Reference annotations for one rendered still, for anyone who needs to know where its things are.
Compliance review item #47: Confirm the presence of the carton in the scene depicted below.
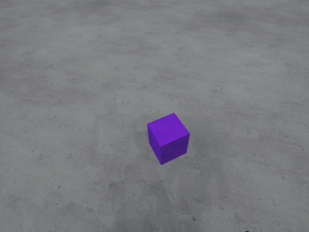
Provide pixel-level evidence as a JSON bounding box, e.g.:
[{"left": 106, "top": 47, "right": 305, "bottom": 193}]
[{"left": 147, "top": 113, "right": 190, "bottom": 165}]

